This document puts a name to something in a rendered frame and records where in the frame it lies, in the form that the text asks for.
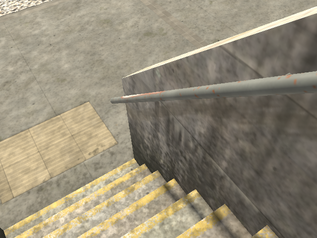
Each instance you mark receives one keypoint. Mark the stairs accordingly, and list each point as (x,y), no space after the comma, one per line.
(132,202)

